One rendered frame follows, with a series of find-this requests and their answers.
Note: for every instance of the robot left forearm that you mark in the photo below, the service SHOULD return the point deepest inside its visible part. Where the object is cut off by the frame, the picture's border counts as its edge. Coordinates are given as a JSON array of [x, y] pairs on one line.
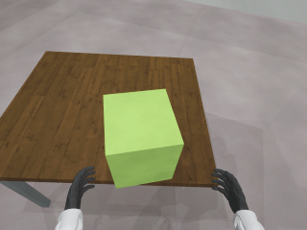
[[70, 219]]

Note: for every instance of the robot right forearm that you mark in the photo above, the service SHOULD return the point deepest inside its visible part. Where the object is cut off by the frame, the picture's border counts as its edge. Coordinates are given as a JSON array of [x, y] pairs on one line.
[[246, 220]]

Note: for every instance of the left robot hand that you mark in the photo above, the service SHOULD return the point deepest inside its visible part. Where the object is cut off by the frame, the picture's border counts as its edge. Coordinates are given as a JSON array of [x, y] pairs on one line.
[[75, 193]]

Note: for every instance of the right robot hand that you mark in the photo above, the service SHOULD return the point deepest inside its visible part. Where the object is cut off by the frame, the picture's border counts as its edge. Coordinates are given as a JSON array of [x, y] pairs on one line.
[[232, 190]]

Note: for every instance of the carton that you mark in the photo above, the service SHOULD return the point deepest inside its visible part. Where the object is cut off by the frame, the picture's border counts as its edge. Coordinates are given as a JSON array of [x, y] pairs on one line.
[[142, 139]]

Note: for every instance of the table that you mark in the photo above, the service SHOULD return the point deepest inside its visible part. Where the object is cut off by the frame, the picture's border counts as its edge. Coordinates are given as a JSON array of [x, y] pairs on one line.
[[55, 125]]

